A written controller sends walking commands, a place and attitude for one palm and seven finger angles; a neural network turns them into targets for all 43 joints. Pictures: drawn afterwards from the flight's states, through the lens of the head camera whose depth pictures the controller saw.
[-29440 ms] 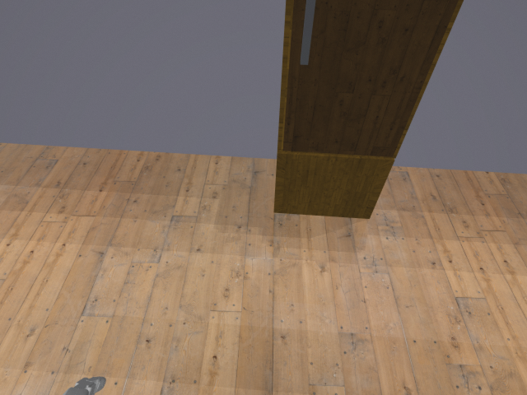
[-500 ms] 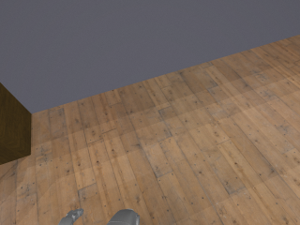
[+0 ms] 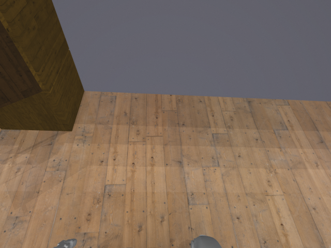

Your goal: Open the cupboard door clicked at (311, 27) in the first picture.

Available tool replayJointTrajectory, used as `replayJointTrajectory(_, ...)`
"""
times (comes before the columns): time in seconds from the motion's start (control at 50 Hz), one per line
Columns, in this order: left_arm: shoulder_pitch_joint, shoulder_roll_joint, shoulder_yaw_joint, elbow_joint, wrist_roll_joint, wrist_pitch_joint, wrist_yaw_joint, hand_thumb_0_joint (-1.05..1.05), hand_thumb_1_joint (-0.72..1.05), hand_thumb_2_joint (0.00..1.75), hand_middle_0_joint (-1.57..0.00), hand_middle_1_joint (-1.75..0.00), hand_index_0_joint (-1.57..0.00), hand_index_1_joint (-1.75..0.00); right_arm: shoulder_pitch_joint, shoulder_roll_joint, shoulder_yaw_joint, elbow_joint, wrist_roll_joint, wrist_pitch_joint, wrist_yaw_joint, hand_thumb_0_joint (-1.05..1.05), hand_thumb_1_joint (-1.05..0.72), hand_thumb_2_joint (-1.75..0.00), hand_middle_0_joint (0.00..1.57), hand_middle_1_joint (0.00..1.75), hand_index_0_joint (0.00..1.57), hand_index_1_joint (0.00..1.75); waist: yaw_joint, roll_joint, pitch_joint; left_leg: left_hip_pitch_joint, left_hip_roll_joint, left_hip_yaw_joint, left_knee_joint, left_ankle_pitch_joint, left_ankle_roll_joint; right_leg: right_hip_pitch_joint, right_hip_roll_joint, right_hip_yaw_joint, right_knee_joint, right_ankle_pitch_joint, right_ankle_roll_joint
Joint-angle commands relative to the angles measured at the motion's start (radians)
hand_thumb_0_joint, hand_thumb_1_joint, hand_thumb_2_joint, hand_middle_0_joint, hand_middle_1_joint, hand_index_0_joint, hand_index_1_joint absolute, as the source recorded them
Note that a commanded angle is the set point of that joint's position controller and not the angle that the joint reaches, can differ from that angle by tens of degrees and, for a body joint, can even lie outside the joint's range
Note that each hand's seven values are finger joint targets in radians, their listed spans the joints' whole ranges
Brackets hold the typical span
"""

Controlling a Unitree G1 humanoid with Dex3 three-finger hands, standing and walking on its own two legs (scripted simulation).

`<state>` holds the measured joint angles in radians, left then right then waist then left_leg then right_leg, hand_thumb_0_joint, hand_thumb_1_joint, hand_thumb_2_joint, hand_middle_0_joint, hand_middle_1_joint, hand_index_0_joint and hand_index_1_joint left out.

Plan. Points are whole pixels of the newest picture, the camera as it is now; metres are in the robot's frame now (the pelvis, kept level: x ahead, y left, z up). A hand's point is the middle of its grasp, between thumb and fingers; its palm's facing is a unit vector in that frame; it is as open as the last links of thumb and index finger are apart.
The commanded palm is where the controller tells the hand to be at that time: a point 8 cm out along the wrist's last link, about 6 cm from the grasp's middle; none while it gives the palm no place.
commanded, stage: turn to face it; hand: left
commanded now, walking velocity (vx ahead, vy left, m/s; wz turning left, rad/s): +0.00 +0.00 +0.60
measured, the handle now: out of the picture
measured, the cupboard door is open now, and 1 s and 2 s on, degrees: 38 38 38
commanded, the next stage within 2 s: take the last steps up to it in 1.12 s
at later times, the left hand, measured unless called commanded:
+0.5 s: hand out of the picture +0.02 +0.16 -0.16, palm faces +0.32 -0.92 -0.25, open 7.4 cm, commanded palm none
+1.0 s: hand out of the picture -0.01 +0.20 -0.16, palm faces +0.53 -0.81 -0.24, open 7.4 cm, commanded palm none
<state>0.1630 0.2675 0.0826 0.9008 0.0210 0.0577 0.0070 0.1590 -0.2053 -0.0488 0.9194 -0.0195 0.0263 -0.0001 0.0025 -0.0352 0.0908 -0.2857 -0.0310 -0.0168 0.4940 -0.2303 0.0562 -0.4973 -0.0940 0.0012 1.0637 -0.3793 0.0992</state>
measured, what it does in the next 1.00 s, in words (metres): steps on the spot, turning left: right foot, then left foot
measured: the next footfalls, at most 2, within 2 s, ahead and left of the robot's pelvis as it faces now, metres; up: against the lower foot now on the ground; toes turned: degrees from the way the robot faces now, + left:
right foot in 0.22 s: +0.04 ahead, -0.16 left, +0.00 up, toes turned +8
left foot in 0.62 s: +0.02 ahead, +0.10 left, +0.00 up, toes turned +30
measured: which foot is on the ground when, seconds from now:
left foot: down 0.00-0.22, up 0.24-0.60, down 0.62-1.00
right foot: up 0.00-0.20, down 0.22-0.62, up 0.64-1.00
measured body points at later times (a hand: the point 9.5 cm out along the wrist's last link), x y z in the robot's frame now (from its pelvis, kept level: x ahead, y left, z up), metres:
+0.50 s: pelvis +0.01 -0.05 +0.00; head +0.07 -0.04 +0.45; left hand +0.00 +0.20 -0.14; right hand +0.16 -0.28 -0.15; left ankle -0.03 +0.09 -0.68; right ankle +0.00 -0.16 -0.74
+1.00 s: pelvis +0.02 -0.02 +0.00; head +0.06 +0.01 +0.45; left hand -0.04 +0.24 -0.14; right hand +0.21 -0.19 -0.15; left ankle -0.02 +0.08 -0.74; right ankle +0.09 -0.15 -0.71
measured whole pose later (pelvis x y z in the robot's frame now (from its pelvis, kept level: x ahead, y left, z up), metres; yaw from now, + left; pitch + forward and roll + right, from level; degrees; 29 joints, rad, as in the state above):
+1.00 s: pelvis +0.02 -0.02 +0.00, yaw +32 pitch +1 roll -1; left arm 0.16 0.22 0.06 0.90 0.02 0.05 0.01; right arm 0.17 -0.19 -0.04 0.94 -0.03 0.04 0.00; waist -0.01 0.00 0.08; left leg -0.29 -0.03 -0.04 0.49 -0.23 0.03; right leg -0.38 -0.06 -0.02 0.80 -0.42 0.07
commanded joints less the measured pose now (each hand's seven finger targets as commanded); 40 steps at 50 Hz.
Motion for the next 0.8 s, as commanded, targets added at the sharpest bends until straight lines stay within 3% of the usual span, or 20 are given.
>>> replayJointTrajectory(0.0,-0.033,0.047,0.009,-0.090,-0.004,-0.031,0.004,0.00,0.90,0.90,-0.20,-0.30,-0.20,-0.30,0.062,-0.219,-0.068,-0.047,-0.005,-0.016,-0.012,0.00,-0.90,-0.90,0.20,0.30,0.20,0.30,-0.033,0.152,-0.132,0.138,0.249,-0.292,-0.163,0.286,0.111,-0.016,0.021,0.004,-0.106,-0.016,0.000)
replayJointTrajectory(0.12,-0.013,0.049,0.005,-0.098,-0.014,-0.040,0.014,0.00,0.90,0.90,-0.20,-0.30,-0.20,-0.30,0.043,-0.219,-0.079,-0.056,-0.009,0.000,-0.010,0.00,-0.90,-0.90,0.20,0.30,0.20,0.30,-0.023,0.206,-0.151,0.064,0.213,-0.384,-0.109,0.336,0.098,0.183,0.091,-0.010,-0.373,-0.031,-0.033)
replayJointTrajectory(0.16,0.061,0.063,0.012,-0.081,-0.017,-0.052,0.021,0.00,0.90,0.90,-0.20,-0.30,-0.20,-0.30,0.008,-0.200,-0.079,-0.066,0.000,0.002,-0.009,0.00,-0.90,-0.90,0.20,0.30,0.20,0.30,0.020,0.169,-0.180,-0.029,0.170,-0.377,-0.045,0.287,0.056,0.372,0.087,-0.007,-0.601,0.112,-0.043)
replayJointTrajectory(0.18,0.099,0.110,0.022,-0.073,-0.010,-0.061,0.028,0.00,0.90,0.90,-0.20,-0.30,-0.20,-0.30,0.006,-0.165,-0.075,-0.074,0.009,0.001,-0.004,0.00,-0.90,-0.90,0.20,0.30,0.20,0.30,0.039,0.056,-0.188,-0.154,0.109,-0.325,0.040,0.130,0.002,0.518,-0.015,0.081,-0.731,0.151,-0.069)
replayJointTrajectory(0.2,0.105,0.188,0.036,-0.076,0.005,-0.068,0.035,0.00,0.90,0.90,-0.20,-0.30,-0.20,-0.30,0.020,-0.107,-0.066,-0.089,0.018,-0.001,0.002,0.00,-0.90,-0.90,0.20,0.30,0.20,0.30,0.041,-0.218,-0.170,-0.337,-0.041,-0.116,0.253,-0.227,-0.082,0.597,-0.282,0.331,-0.798,0.205,-0.172)
replayJointTrajectory(0.22,0.085,0.204,0.025,-0.088,0.007,-0.062,0.033,0.00,0.90,0.90,-0.20,-0.30,-0.20,-0.30,0.008,-0.131,-0.070,-0.100,0.004,0.002,0.008,0.00,-0.90,-0.90,0.20,0.30,0.20,0.30,0.035,-0.207,-0.128,-0.324,-0.047,-0.054,0.501,-0.385,-0.092,0.443,-0.408,0.351,-0.796,0.292,-0.257)
replayJointTrajectory(0.24,0.054,0.149,0.022,-0.087,-0.001,-0.067,0.042,0.00,0.90,0.90,-0.20,-0.30,-0.20,-0.30,0.002,-0.140,-0.076,-0.081,0.000,0.019,0.006,0.00,-0.90,-0.90,0.20,0.30,0.20,0.30,0.014,-0.229,-0.120,-0.313,-0.004,-0.081,0.638,-0.355,-0.093,0.383,-0.364,0.325,-0.784,0.354,-0.258)
replayJointTrajectory(0.26,0.010,0.121,0.008,-0.097,-0.005,-0.068,0.037,0.00,0.90,0.90,-0.20,-0.30,-0.20,-0.30,0.008,-0.134,-0.073,-0.059,-0.001,0.025,0.013,0.00,-0.90,-0.90,0.20,0.30,0.20,0.30,-0.012,-0.199,-0.077,-0.324,0.021,-0.064,0.719,-0.276,-0.105,0.372,-0.284,0.212,-0.753,0.423,-0.240)
replayJointTrajectory(0.3,-0.004,0.082,-0.003,-0.100,-0.006,-0.075,0.031,0.00,0.90,0.90,-0.20,-0.30,-0.20,-0.30,0.007,-0.108,-0.062,-0.046,0.003,0.029,0.025,0.00,-0.90,-0.90,0.20,0.30,0.20,0.30,-0.028,-0.157,-0.074,-0.321,0.042,-0.018,0.731,-0.188,-0.127,0.394,-0.213,0.043,-0.708,0.611,-0.201)
replayJointTrajectory(0.38,0.090,0.103,0.006,-0.071,-0.002,-0.079,0.032,0.00,0.90,0.90,-0.20,-0.30,-0.20,-0.30,-0.065,-0.087,-0.045,-0.055,0.008,0.030,0.030,0.00,-0.90,-0.90,0.20,0.30,0.20,0.30,0.016,-0.147,-0.113,-0.298,0.054,0.043,0.548,-0.210,-0.138,0.521,-0.226,-0.022,-0.667,0.774,-0.195)
replayJointTrajectory(0.48,0.139,0.144,0.022,-0.044,0.008,-0.072,0.027,0.00,0.90,0.90,-0.20,-0.30,-0.20,-0.30,-0.136,-0.073,-0.030,-0.076,0.013,0.022,0.035,0.00,-0.90,-0.90,0.20,0.30,0.20,0.30,0.042,-0.188,-0.098,-0.195,0.041,0.114,0.305,-0.227,-0.115,0.505,-0.255,-0.073,-0.621,0.819,-0.196)
replayJointTrajectory(0.52,0.134,0.158,0.026,-0.043,0.008,-0.071,0.024,0.00,0.90,0.90,-0.20,-0.30,-0.20,-0.30,-0.116,-0.078,-0.030,-0.078,0.013,0.016,0.033,0.00,-0.90,-0.90,0.20,0.30,0.20,0.30,0.028,-0.187,-0.109,-0.124,0.022,0.139,0.202,-0.189,-0.100,0.485,-0.261,-0.091,-0.577,0.827,-0.184)
replayJointTrajectory(0.56,0.107,0.164,0.029,-0.045,-0.001,-0.069,0.019,0.00,0.90,0.90,-0.20,-0.30,-0.20,-0.30,-0.030,-0.110,-0.038,-0.063,0.007,0.007,0.028,0.00,-0.90,-0.90,0.20,0.30,0.20,0.30,-0.030,-0.154,-0.150,0.064,0.006,0.153,0.014,-0.034,-0.081,0.399,-0.239,-0.150,-0.444,0.769,-0.132)
replayJointTrajectory(0.58,0.099,0.141,0.027,-0.061,-0.009,-0.066,0.013,0.00,0.90,0.90,-0.20,-0.30,-0.20,-0.30,0.050,-0.176,-0.056,-0.047,0.000,-0.003,0.024,0.00,-0.90,-0.90,0.20,0.30,0.20,0.30,-0.074,-0.011,-0.220,0.277,0.106,0.052,-0.056,0.196,-0.035,0.240,-0.203,-0.189,-0.267,0.586,-0.081)
replayJointTrajectory(0.6,0.079,0.066,0.005,-0.104,-0.017,-0.061,0.004,0.00,0.90,0.90,-0.20,-0.30,-0.20,-0.30,0.136,-0.299,-0.088,-0.038,-0.006,-0.009,0.017,0.00,-0.90,-0.90,0.20,0.30,0.20,0.30,-0.117,0.325,-0.261,0.436,0.414,-0.363,-0.072,0.634,0.135,-0.061,-0.043,-0.196,-0.004,-0.193,-0.005)
replayJointTrajectory(0.62,0.031,0.070,0.000,-0.131,-0.004,-0.045,0.015,0.00,0.90,0.90,-0.20,-0.30,-0.20,-0.30,0.188,-0.330,-0.087,-0.020,0.004,0.000,0.011,0.00,-0.90,-0.90,0.20,0.30,0.20,0.30,-0.124,0.241,-0.274,0.359,0.486,-0.360,-0.079,0.644,0.205,-0.067,-0.034,-0.065,0.100,-0.317,-0.027)
replayJointTrajectory(0.66,-0.023,0.060,0.002,-0.104,-0.006,-0.035,0.021,0.00,0.90,0.90,-0.20,-0.30,-0.20,-0.30,0.107,-0.270,-0.075,-0.048,-0.002,-0.008,-0.014,0.00,-0.90,-0.90,0.20,0.30,0.20,0.30,-0.095,0.234,-0.201,0.235,0.403,-0.334,-0.121,0.452,0.173,-0.109,-0.043,0.004,0.155,-0.199,-0.019)
replayJointTrajectory(0.7,0.023,0.060,0.009,-0.065,-0.001,-0.025,0.006,0.00,0.90,0.90,-0.20,-0.30,-0.20,-0.30,0.000,-0.218,-0.053,-0.071,-0.005,-0.012,-0.017,0.00,-0.90,-0.90,0.20,0.30,0.20,0.30,-0.031,0.180,-0.113,0.101,0.308,-0.223,-0.167,0.302,0.116,-0.053,-0.036,0.007,0.128,-0.070,-0.019)
replayJointTrajectory(0.74,0.058,0.056,0.008,-0.043,0.001,-0.023,-0.001,0.00,0.90,0.90,-0.20,-0.30,-0.20,-0.30,-0.010,-0.201,-0.043,-0.069,-0.003,-0.020,-0.018,0.00,-0.90,-0.90,0.20,0.30,0.20,0.30,-0.009,0.165,-0.115,0.096,0.270,-0.181,-0.175,0.297,0.099,-0.020,-0.024,-0.003,0.068,-0.027,-0.019)
replayJointTrajectory(0.78,0.062,0.048,0.005,-0.041,0.000,-0.022,0.000,0.00,0.90,0.90,-0.20,-0.30,-0.20,-0.30,0.003,-0.197,-0.043,-0.062,-0.003,-0.021,-0.017,0.00,-0.90,-0.90,0.20,0.30,0.20,0.30,-0.011,0.150,-0.128,0.105,0.266,-0.189,-0.176,0.296,0.109,0.001,-0.008,-0.010,0.002,-0.022,-0.017)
